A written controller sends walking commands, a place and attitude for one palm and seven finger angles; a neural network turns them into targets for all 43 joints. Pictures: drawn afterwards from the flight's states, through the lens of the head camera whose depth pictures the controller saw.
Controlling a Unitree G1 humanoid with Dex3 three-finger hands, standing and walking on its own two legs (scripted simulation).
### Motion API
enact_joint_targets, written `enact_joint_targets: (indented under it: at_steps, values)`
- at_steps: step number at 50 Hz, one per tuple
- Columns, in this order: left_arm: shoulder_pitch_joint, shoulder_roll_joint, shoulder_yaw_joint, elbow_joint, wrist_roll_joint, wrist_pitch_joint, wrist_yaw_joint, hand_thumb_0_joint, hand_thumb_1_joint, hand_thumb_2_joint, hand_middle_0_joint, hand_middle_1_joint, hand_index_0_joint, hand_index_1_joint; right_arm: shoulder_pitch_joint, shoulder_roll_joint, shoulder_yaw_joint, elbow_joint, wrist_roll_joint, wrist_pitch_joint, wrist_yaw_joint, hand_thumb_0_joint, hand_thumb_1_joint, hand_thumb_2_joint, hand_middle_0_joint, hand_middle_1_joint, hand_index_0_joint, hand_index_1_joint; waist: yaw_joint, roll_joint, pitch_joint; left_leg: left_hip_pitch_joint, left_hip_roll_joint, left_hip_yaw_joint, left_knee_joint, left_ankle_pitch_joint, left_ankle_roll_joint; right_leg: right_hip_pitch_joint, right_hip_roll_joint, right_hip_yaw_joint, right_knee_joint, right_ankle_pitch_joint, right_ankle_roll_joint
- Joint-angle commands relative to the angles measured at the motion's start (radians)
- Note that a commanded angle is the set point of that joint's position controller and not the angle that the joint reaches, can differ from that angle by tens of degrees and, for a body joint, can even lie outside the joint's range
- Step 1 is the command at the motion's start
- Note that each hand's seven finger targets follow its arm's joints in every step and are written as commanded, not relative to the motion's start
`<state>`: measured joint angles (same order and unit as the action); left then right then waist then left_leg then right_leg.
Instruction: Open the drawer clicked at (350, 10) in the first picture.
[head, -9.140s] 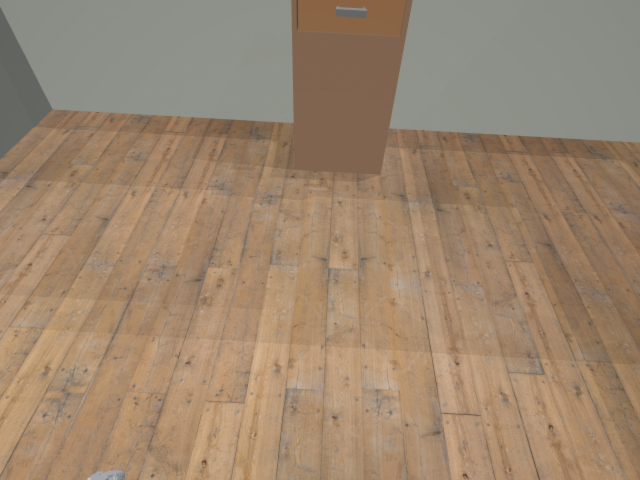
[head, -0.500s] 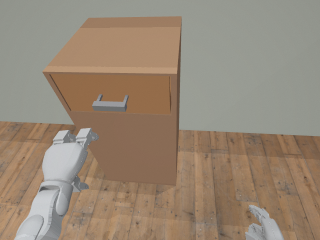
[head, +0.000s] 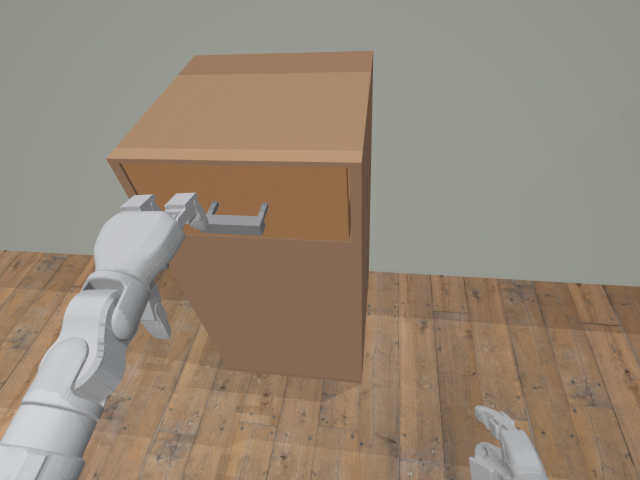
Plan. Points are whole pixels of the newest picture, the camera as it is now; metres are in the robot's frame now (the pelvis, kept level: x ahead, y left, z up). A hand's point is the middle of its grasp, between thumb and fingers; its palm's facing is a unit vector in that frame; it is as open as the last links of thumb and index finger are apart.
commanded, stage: raise the hand with hooked fingers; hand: left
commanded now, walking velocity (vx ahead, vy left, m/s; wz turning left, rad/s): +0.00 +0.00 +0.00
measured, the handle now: (235, 216) +0.53 +0.25 +0.00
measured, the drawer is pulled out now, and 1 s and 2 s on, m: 0.00 0.00 0.00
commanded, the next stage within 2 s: move the hooked fingers above the handle in 0.30 s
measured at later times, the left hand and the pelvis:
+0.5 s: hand (166, 279) +0.30 +0.24 +0.11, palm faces +0.06 -0.06 -1.00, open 13.8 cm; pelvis -0.01 +0.00 +0.00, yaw +0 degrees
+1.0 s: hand (188, 255) +0.36 +0.24 +0.09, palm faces +0.00 -0.04 -1.00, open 13.8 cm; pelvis -0.01 +0.00 +0.00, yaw +0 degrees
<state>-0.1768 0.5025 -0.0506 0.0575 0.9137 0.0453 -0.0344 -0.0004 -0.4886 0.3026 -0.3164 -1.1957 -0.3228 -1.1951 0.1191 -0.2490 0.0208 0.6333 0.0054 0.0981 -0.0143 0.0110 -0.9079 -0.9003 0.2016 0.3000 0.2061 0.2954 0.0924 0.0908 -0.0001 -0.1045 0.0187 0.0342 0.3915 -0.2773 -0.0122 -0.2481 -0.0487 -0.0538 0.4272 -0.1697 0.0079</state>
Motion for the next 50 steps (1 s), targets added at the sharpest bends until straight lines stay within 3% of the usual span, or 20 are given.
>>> enact_joint_targets:
  at_steps: [1,5,8,11,13,16,19,23,25,28,30,34,37,40,43,44,45,50]
  values:
    - [-0.219,0.202,0.142,-0.198,-0.008,-0.033,0.023,0.000,-0.500,0.300,-0.300,-1.200,-0.300,-1.200,-0.116,-0.116,-0.052,-0.167,-0.001,-0.047,0.003,0.000,-0.900,-0.900,0.200,0.300,0.200,0.300,0.007,-0.082,-0.235,-0.105,-0.044,0.010,-0.056,0.335,0.025,0.256,0.039,0.020,-0.012,0.230,-0.045]
    - [-0.227,0.212,0.165,-0.226,-0.011,-0.066,0.052,0.000,-0.500,0.300,-0.300,-1.200,-0.300,-1.200,-0.102,-0.117,-0.059,-0.166,-0.001,-0.051,0.007,0.000,-0.900,-0.900,0.200,0.300,0.200,0.300,0.010,-0.081,-0.227,-0.108,-0.044,0.005,-0.061,0.315,0.026,0.238,0.039,0.020,-0.016,0.198,-0.045]
    - [-0.248,0.248,0.204,-0.254,-0.003,-0.079,0.091,0.000,-0.500,0.300,-0.300,-1.200,-0.300,-1.200,-0.105,-0.119,-0.063,-0.162,0.000,-0.056,0.007,0.000,-0.900,-0.900,0.200,0.300,0.200,0.300,0.013,-0.055,-0.266,-0.102,-0.048,0.004,-0.060,0.307,0.025,0.248,0.040,0.028,-0.015,0.183,-0.046]
    - [-0.250,0.213,0.175,-0.207,-0.001,-0.070,0.117,0.000,-0.500,0.300,-0.300,-1.200,-0.300,-1.200,-0.102,-0.115,-0.066,-0.148,0.006,-0.057,0.004,0.000,-0.900,-0.900,0.200,0.300,0.200,0.300,0.007,-0.051,-0.222,-0.115,-0.048,0.009,-0.070,0.277,0.023,0.220,0.038,0.022,-0.024,0.149,-0.047]
    - [-0.269,0.231,0.183,-0.225,0.002,-0.062,0.126,0.000,-0.500,0.300,-0.300,-1.200,-0.300,-1.200,-0.109,-0.118,-0.066,-0.152,0.007,-0.059,0.003,0.000,-0.900,-0.900,0.200,0.300,0.200,0.300,0.009,-0.043,-0.254,-0.105,-0.050,0.007,-0.072,0.262,0.024,0.237,0.039,0.028,-0.027,0.130,-0.046]
    - [-0.259,0.211,0.158,-0.211,0.005,-0.048,0.124,0.000,-0.500,0.300,-0.300,-1.200,-0.300,-1.200,-0.111,-0.114,-0.066,-0.145,0.006,-0.060,0.000,0.000,-0.900,-0.900,0.200,0.300,0.200,0.300,0.006,-0.062,-0.254,-0.103,-0.052,0.012,-0.072,0.272,0.026,0.241,0.036,0.026,-0.029,0.149,-0.045]
    - [-0.255,0.185,0.125,-0.185,0.003,-0.032,0.104,0.000,-0.500,0.300,-0.300,-1.200,-0.300,-1.200,-0.120,-0.115,-0.061,-0.141,0.009,-0.055,-0.001,0.000,-0.900,-0.900,0.200,0.300,0.200,0.300,-0.003,-0.061,-0.210,-0.111,-0.049,0.012,-0.081,0.248,0.025,0.218,0.038,0.020,-0.037,0.119,-0.044]
    - [-0.313,0.231,0.151,-0.115,0.013,-0.031,0.090,0.000,-0.500,0.300,-0.300,-1.200,-0.300,-1.200,-0.108,-0.121,-0.056,-0.132,0.008,-0.050,-0.014,0.000,-0.900,-0.900,0.200,0.300,0.200,0.300,-0.012,-0.096,-0.194,-0.123,-0.048,0.016,-0.083,0.198,0.029,0.206,0.041,0.028,-0.055,0.071,-0.039]
    - [-0.362,0.224,0.135,-0.066,0.014,-0.044,0.083,0.000,-0.500,0.300,-0.300,-1.200,-0.300,-1.200,-0.101,-0.118,-0.053,-0.127,0.010,-0.051,-0.021,0.000,-0.900,-0.900,0.200,0.300,0.200,0.300,-0.019,-0.111,-0.182,-0.133,-0.050,0.018,-0.080,0.176,0.032,0.193,0.037,0.026,-0.059,0.049,-0.037]
    - [-0.452,0.219,0.116,-0.063,0.019,-0.079,0.084,0.000,-0.500,0.300,-0.300,-1.200,-0.300,-1.200,-0.087,-0.116,-0.058,-0.127,0.008,-0.059,-0.028,0.000,-0.900,-0.900,0.200,0.300,0.200,0.300,-0.030,-0.055,-0.227,-0.111,-0.054,0.014,-0.071,0.178,0.029,0.181,0.039,0.026,-0.051,0.048,-0.039]
    - [-0.457,0.232,0.130,-0.043,0.018,-0.101,0.090,0.000,-0.500,0.300,-0.300,-1.200,-0.300,-1.200,-0.069,-0.114,-0.063,-0.125,0.005,-0.066,-0.030,0.000,-0.900,-0.900,0.200,0.300,0.200,0.300,-0.022,-0.050,-0.258,-0.106,-0.057,0.014,-0.057,0.216,0.030,0.195,0.036,0.026,-0.038,0.094,-0.042]
    - [-0.478,0.249,0.149,0.054,0.021,-0.119,0.099,0.000,-0.500,0.300,-0.300,-1.200,-0.300,-1.200,-0.048,-0.118,-0.066,-0.114,0.007,-0.062,-0.031,0.000,-0.900,-0.900,0.200,0.300,0.200,0.300,-0.026,-0.077,-0.232,-0.150,-0.056,0.016,-0.054,0.208,0.027,0.182,0.034,0.025,-0.034,0.095,-0.041]
    - [-0.483,0.228,0.132,0.054,0.023,-0.129,0.106,0.000,-0.500,0.300,-0.300,-1.200,-0.300,-1.200,-0.038,-0.119,-0.074,-0.123,0.006,-0.061,-0.028,0.000,-0.900,-0.900,0.200,0.300,0.200,0.300,-0.020,-0.071,-0.273,-0.144,-0.057,0.019,-0.042,0.243,0.028,0.187,0.034,0.024,-0.017,0.135,-0.044]
    - [-0.526,0.213,0.108,0.138,0.026,-0.127,0.111,0.000,-0.500,0.300,-0.300,-1.200,-0.300,-1.200,-0.019,-0.125,-0.074,-0.113,0.011,-0.057,-0.030,0.000,-0.900,-0.900,0.200,0.300,0.200,0.300,-0.037,-0.096,-0.237,-0.177,-0.056,0.016,-0.044,0.200,0.029,0.154,0.034,0.023,-0.022,0.092,-0.043]
    - [-0.587,0.266,0.144,0.140,0.041,-0.142,0.123,0.000,-0.500,0.300,-0.300,-1.200,-0.300,-1.200,-0.001,-0.135,-0.083,-0.114,0.010,-0.056,-0.033,0.000,-0.900,-0.900,0.200,0.300,0.200,0.300,-0.036,-0.068,-0.299,-0.170,-0.058,0.015,-0.035,0.213,0.029,0.165,0.037,0.026,-0.008,0.098,-0.044]
    - [-0.611,0.259,0.133,0.126,0.047,-0.150,0.130,0.000,-0.500,0.300,-0.300,-1.200,-0.300,-1.200,0.007,-0.130,-0.085,-0.114,0.009,-0.058,-0.032,0.000,-0.900,-0.900,0.200,0.300,0.200,0.300,-0.035,-0.051,-0.318,-0.162,-0.058,0.013,-0.031,0.227,0.029,0.163,0.037,0.025,0.000,0.110,-0.047]
    - [-0.609,0.233,0.115,0.131,0.043,-0.155,0.136,0.000,-0.500,0.300,-0.300,-1.200,-0.300,-1.200,0.013,-0.126,-0.089,-0.114,0.010,-0.060,-0.031,0.000,-0.900,-0.900,0.200,0.300,0.200,0.300,-0.039,-0.051,-0.321,-0.156,-0.058,0.015,-0.022,0.243,0.031,0.159,0.037,0.025,0.005,0.130,-0.047]
    - [-0.613,0.267,0.155,0.226,0.044,-0.158,0.163,0.000,-0.500,0.300,-0.300,-1.200,-0.300,-1.200,0.044,-0.136,-0.095,-0.100,0.013,-0.054,-0.033,0.000,-0.900,-0.900,0.200,0.300,0.200,0.300,-0.039,-0.090,-0.314,-0.201,-0.057,0.016,-0.017,0.232,0.034,0.159,0.037,0.027,0.014,0.136,-0.044]
